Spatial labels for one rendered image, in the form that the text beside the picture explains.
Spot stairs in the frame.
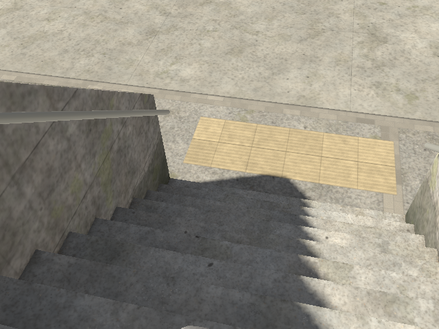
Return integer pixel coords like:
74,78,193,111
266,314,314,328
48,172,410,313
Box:
0,178,439,329

